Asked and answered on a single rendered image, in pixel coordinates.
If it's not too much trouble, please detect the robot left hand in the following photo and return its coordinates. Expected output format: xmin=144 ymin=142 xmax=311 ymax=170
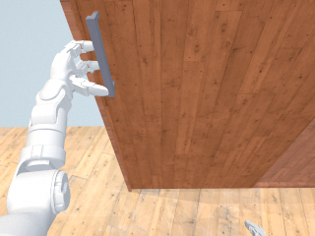
xmin=49 ymin=39 xmax=109 ymax=97

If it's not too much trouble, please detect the robot right hand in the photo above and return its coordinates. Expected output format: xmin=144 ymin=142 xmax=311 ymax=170
xmin=244 ymin=219 xmax=266 ymax=236

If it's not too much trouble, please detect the wardrobe door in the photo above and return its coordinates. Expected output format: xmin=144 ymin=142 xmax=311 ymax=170
xmin=69 ymin=0 xmax=315 ymax=189
xmin=258 ymin=118 xmax=315 ymax=183

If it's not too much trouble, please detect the handle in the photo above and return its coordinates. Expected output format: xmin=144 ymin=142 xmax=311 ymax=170
xmin=85 ymin=11 xmax=116 ymax=97

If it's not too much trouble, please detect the robot left forearm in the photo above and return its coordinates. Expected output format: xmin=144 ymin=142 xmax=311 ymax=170
xmin=6 ymin=79 xmax=73 ymax=213

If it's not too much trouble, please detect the left robot upper arm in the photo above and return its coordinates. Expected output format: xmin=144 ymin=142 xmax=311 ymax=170
xmin=0 ymin=169 xmax=71 ymax=236

